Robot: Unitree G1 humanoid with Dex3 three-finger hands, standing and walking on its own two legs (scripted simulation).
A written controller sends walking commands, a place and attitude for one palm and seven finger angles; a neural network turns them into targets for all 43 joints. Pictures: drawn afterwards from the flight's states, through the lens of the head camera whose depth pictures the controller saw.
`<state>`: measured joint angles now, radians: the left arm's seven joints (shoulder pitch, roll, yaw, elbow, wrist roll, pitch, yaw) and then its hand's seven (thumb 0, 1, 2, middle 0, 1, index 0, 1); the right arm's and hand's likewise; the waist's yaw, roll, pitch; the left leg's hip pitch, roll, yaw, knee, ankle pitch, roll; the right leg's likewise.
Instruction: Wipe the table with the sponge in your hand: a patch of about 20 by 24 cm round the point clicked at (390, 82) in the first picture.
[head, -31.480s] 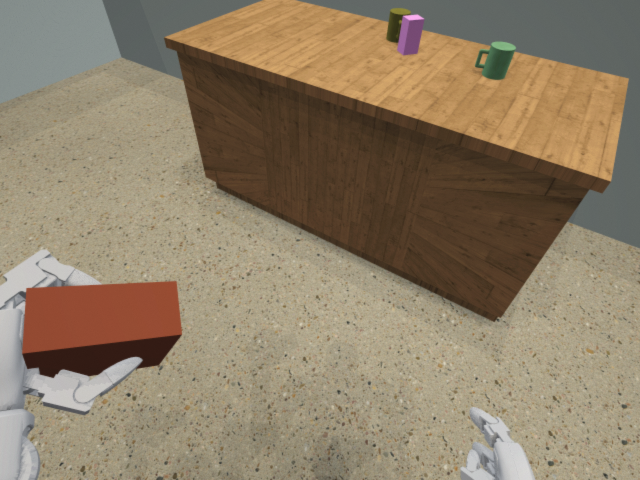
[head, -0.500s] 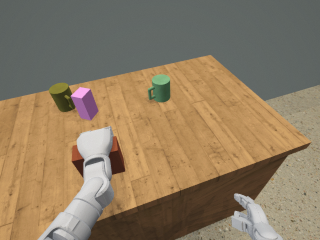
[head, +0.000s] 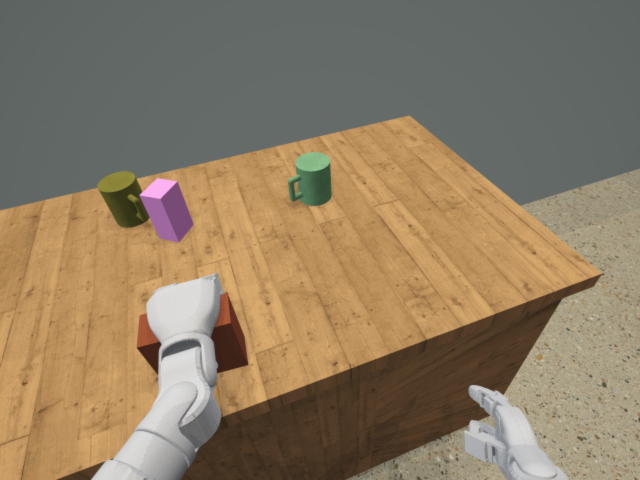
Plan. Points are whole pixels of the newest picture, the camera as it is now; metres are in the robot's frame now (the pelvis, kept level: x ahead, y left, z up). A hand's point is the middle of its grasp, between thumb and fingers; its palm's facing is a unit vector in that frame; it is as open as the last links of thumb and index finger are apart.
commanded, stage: slide across to the third lane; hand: left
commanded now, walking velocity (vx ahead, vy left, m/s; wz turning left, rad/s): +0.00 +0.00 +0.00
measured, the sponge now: (200, 348) +0.29 +0.22 -0.01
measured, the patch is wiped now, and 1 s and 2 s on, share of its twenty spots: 0.45 0.45 0.70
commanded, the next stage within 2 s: wipe forward along the third lane in 0.78 s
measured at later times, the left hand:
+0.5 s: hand (226, 319) +0.31 +0.18 +0.04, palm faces -0.04 -0.05 -1.00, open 9.7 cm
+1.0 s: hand (252, 309) +0.33 +0.15 +0.03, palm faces -0.05 -0.06 -1.00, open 9.7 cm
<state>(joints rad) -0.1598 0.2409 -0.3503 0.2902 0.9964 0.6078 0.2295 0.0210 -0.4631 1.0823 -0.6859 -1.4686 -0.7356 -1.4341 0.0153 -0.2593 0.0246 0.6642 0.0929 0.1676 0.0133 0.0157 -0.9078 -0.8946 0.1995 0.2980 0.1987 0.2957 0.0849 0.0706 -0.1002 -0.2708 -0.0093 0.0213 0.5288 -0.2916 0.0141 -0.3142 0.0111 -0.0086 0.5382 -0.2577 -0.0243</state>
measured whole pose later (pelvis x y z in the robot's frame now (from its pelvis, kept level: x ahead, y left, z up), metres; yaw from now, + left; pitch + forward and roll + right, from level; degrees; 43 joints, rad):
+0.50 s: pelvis -0.01 -0.01 +0.00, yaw +2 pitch +2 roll +1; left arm -0.36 0.18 -0.43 0.51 0.95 0.55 0.23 -0.01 -0.48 1.08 -0.73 -1.43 -0.77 -1.39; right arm 0.04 -0.24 0.01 0.72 0.10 0.11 0.00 0.02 -0.91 -0.89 0.20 0.30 0.20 0.30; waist 0.10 0.08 -0.10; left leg -0.29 -0.01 -0.01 0.52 -0.26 0.00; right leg -0.32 0.01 -0.04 0.53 -0.25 -0.04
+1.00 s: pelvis -0.01 -0.02 +0.00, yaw +1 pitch +3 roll +1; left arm -0.48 0.11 -0.40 0.70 0.92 0.60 0.28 -0.01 -0.49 1.08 -0.74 -1.42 -0.78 -1.38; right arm 0.02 -0.24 0.01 0.74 0.09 0.14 -0.01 0.02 -0.91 -0.89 0.20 0.30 0.20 0.30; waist 0.07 0.06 -0.11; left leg -0.30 0.01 -0.01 0.51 -0.25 -0.02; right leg -0.34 0.03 -0.04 0.53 -0.23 -0.05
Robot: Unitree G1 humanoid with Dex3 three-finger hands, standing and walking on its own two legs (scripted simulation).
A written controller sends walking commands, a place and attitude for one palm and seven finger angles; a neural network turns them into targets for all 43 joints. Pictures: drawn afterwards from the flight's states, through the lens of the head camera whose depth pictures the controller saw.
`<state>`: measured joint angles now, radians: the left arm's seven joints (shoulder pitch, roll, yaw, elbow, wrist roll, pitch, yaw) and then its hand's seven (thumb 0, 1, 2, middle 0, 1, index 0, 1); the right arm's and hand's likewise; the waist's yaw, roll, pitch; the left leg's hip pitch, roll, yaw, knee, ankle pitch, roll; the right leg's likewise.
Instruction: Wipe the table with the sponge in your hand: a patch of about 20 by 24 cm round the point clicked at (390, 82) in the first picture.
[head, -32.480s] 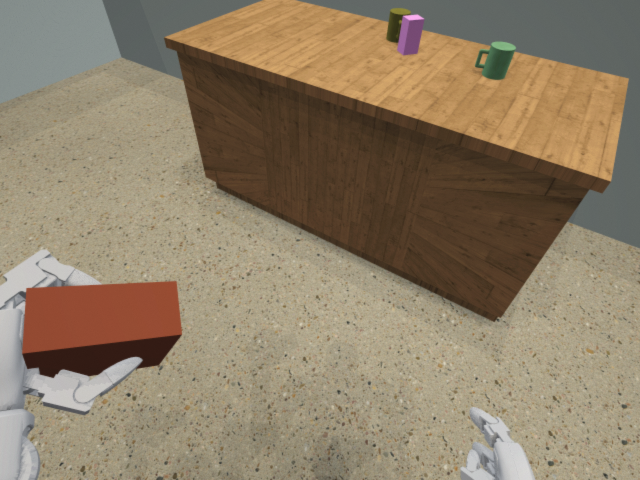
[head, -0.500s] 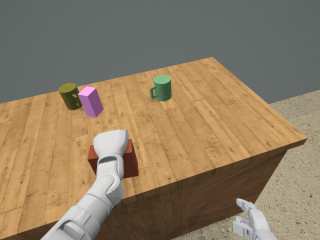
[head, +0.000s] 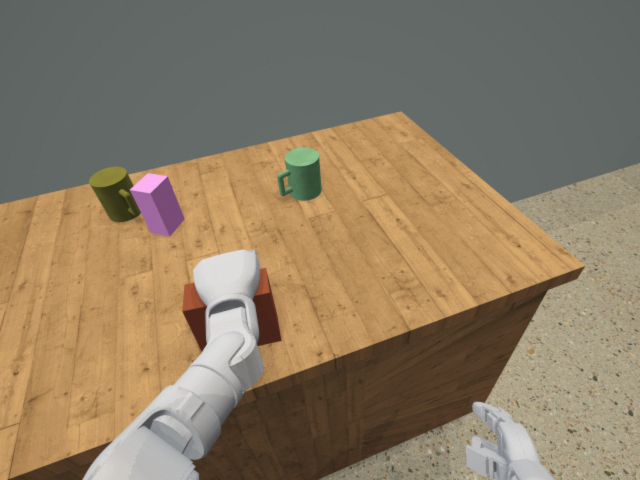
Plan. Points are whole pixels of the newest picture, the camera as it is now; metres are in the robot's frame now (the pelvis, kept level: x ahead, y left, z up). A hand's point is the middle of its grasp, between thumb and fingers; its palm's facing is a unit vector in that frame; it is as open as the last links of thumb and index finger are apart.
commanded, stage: wipe forward along the third lane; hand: left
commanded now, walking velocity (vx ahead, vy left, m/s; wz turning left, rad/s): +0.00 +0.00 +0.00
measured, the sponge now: (237, 321) +0.34 +0.17 -0.01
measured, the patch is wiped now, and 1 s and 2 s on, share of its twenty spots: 0.45 0.70 0.90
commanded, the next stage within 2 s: wipe back along the third lane in 1.50 s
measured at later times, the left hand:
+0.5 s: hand (242, 280) +0.39 +0.17 +0.03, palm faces -0.07 -0.01 -1.00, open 9.7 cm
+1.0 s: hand (237, 256) +0.44 +0.19 +0.03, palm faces -0.09 -0.01 -1.00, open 9.7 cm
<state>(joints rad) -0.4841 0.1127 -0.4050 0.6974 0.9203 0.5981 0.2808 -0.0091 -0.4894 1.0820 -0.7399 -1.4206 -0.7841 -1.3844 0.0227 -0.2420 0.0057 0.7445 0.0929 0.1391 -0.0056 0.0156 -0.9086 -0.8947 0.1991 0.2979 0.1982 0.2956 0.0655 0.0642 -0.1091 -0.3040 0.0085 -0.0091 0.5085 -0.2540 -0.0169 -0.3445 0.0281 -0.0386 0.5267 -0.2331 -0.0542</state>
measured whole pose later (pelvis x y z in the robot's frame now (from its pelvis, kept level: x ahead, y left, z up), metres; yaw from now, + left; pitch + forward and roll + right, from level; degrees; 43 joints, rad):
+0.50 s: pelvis -0.02 +0.00 -0.01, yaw -1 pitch +7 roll +1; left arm -0.74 0.13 -0.25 1.05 0.95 0.51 0.34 0.00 -0.54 1.11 -0.79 -1.37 -0.83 -1.34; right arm 0.11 -0.23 0.01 0.79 0.07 0.10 -0.04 0.01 -0.91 -0.89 0.20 0.30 0.20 0.30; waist 0.00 0.05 -0.12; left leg -0.45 0.01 0.00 0.56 -0.24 -0.02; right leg -0.49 0.03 -0.03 0.57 -0.21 -0.06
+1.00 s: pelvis -0.02 +0.00 -0.01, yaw -2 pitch +12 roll +0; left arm -0.91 0.26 -0.14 1.23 0.95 0.46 0.35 0.01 -0.53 1.11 -0.78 -1.38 -0.82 -1.35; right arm 0.20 -0.26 0.00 0.80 0.07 0.03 -0.04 0.01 -0.91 -0.89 0.20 0.30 0.20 0.30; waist -0.09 0.05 -0.13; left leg -0.56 0.03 0.02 0.60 -0.25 -0.01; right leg -0.60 0.05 -0.01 0.58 -0.19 -0.05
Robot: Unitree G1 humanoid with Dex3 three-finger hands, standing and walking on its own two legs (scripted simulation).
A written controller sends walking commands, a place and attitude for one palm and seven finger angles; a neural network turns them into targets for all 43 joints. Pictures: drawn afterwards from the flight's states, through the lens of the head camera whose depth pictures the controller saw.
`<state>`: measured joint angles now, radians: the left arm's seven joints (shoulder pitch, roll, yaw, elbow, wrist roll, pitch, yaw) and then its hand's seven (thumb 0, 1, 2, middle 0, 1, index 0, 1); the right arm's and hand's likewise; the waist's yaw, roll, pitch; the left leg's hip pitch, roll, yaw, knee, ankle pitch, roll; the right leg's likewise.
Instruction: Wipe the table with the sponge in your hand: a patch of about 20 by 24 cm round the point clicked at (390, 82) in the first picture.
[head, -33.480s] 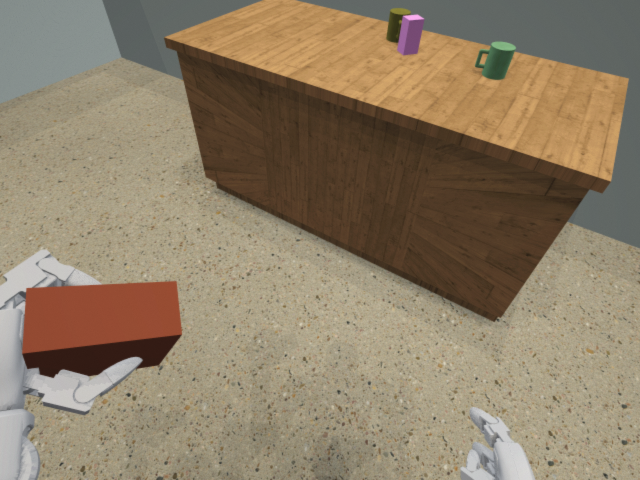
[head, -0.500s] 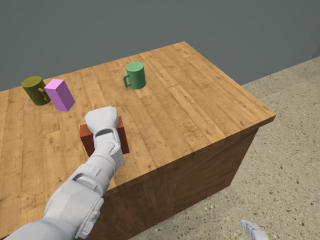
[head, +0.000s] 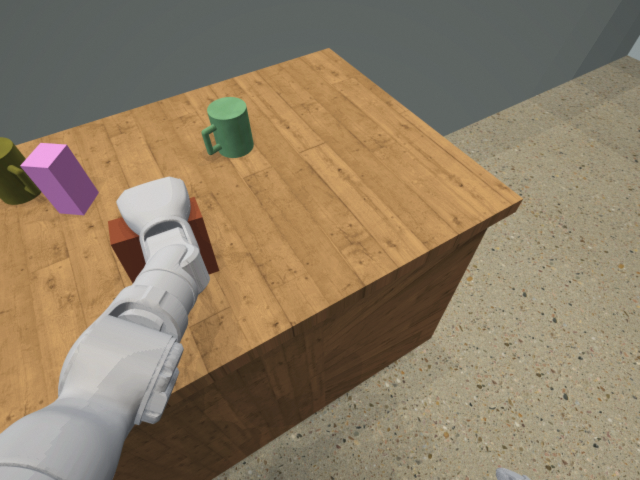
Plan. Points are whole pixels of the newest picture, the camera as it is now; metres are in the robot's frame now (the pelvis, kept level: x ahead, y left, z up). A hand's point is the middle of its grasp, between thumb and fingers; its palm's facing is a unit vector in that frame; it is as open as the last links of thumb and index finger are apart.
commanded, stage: wipe forward along the third lane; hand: left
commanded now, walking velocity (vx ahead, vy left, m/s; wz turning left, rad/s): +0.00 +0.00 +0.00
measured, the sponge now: (171, 256) +0.44 +0.21 +0.00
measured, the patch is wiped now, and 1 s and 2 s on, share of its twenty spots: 0.70 0.90 0.90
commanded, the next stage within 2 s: wipe back along the third lane in 0.50 s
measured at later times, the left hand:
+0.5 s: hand (156, 212) +0.49 +0.23 +0.04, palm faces -0.10 -0.02 -0.99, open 9.6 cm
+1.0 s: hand (153, 212) +0.49 +0.24 +0.04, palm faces -0.04 +0.00 -1.00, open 9.7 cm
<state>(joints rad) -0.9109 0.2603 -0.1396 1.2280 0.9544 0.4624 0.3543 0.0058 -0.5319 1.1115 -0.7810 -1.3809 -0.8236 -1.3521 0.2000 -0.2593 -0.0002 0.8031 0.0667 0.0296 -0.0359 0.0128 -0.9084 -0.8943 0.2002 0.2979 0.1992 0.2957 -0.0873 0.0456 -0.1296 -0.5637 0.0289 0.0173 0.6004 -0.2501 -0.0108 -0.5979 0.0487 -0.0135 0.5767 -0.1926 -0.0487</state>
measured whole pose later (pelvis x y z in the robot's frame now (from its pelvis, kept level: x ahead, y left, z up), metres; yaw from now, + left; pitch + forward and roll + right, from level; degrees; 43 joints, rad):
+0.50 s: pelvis +0.02 +0.03 +0.00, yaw +0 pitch +16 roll -1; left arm -1.01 0.29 -0.11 1.31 0.99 0.44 0.35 0.00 -0.54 1.11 -0.79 -1.38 -0.83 -1.35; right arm 0.22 -0.25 0.00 0.80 0.05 0.02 0.00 0.01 -0.91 -0.89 0.20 0.30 0.20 0.30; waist -0.10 0.04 -0.15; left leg -0.63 0.01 0.03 0.64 -0.29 0.02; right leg -0.64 0.03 0.00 0.58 -0.21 -0.02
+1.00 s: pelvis +0.03 +0.03 +0.00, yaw -1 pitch +16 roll -1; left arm -0.94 0.25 -0.19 1.23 0.93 0.48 0.42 -0.01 -0.48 1.10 -0.72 -1.45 -0.75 -1.43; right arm 0.25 -0.23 -0.01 0.82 0.05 0.05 0.03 0.01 -0.91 -0.89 0.20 0.30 0.20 0.30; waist -0.07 0.04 -0.17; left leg -0.59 0.01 0.03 0.62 -0.30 0.03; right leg -0.60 0.03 0.00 0.55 -0.22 -0.01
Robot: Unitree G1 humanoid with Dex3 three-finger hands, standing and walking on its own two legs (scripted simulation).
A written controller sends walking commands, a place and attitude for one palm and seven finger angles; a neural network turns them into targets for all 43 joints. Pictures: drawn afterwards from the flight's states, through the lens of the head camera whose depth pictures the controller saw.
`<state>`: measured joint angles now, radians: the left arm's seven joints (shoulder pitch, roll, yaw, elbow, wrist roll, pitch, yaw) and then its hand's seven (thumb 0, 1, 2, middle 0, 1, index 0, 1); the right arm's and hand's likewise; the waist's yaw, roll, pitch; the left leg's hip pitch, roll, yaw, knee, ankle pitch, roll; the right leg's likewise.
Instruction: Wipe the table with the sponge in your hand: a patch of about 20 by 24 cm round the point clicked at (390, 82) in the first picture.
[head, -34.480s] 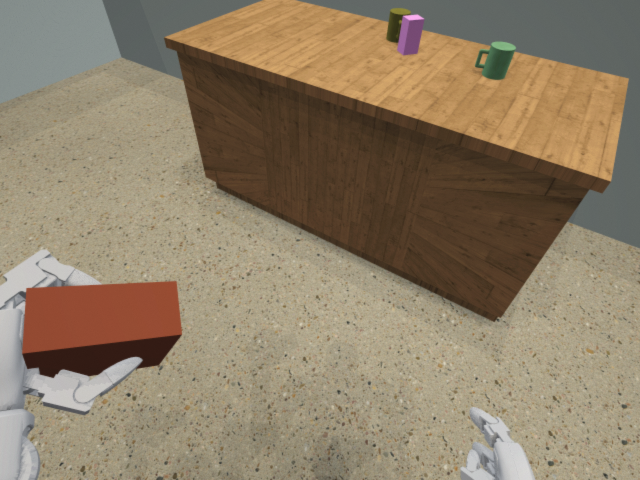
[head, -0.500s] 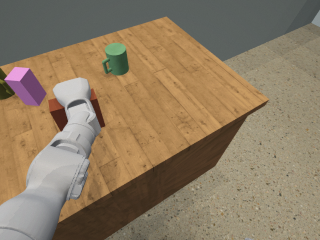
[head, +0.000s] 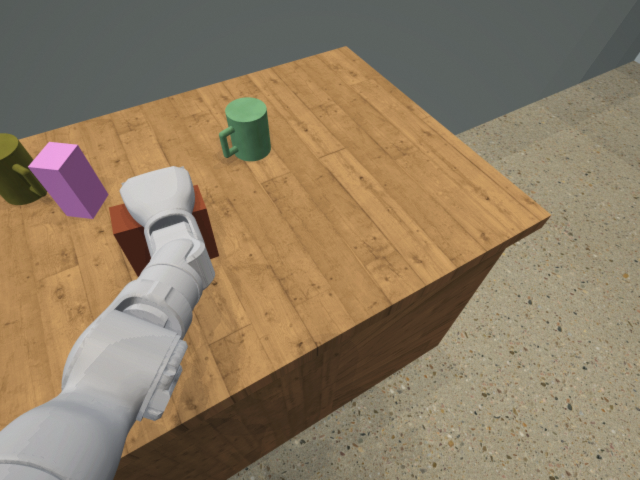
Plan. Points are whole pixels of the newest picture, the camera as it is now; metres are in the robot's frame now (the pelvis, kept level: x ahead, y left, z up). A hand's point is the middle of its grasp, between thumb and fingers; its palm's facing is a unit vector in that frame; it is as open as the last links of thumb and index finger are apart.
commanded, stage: wipe back along the third lane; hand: left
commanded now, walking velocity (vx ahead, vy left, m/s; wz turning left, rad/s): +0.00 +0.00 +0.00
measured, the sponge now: (171, 242) +0.45 +0.22 +0.00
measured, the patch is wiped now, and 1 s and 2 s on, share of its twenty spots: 0.90 0.90 0.90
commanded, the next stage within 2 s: none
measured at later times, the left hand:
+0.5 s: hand (180, 250) +0.40 +0.19 +0.04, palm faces -0.02 -0.04 -1.00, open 9.7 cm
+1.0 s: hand (194, 279) +0.36 +0.16 +0.04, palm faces -0.02 -0.03 -1.00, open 9.7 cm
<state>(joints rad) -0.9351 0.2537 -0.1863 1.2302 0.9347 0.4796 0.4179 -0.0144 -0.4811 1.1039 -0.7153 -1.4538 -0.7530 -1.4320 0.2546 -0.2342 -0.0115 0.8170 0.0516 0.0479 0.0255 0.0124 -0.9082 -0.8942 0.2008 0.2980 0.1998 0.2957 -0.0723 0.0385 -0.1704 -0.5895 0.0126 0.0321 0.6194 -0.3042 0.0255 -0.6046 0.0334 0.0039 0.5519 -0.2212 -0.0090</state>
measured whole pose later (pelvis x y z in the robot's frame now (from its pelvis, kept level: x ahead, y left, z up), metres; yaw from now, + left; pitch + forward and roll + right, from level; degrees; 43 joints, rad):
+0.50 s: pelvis +0.02 +0.00 +0.01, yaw +2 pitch +9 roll -1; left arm -0.65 0.09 -0.36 0.87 0.95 0.61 0.35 -0.02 -0.46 1.10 -0.69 -1.48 -0.73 -1.46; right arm 0.02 -0.22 0.00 0.72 0.06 0.19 0.04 0.01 -0.91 -0.89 0.20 0.30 0.20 0.30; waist 0.05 0.04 -0.17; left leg -0.39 -0.01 0.00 0.55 -0.32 0.02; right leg -0.40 0.02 -0.03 0.50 -0.26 -0.01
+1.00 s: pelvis +0.00 -0.01 +0.01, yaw +2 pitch +5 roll +0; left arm -0.55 0.07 -0.42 0.78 0.93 0.64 0.34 -0.02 -0.46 1.10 -0.70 -1.47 -0.73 -1.46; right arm 0.07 -0.23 0.00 0.74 0.08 0.21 0.04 0.01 -0.91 -0.89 0.20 0.30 0.20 0.30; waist 0.05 0.05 -0.14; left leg -0.34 -0.01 0.00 0.54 -0.29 0.01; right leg -0.37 0.02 -0.03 0.52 -0.25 -0.03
